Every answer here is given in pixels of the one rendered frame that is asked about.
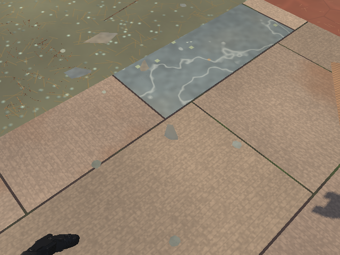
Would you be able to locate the left robot hand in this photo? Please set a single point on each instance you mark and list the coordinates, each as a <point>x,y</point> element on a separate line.
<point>50,244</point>

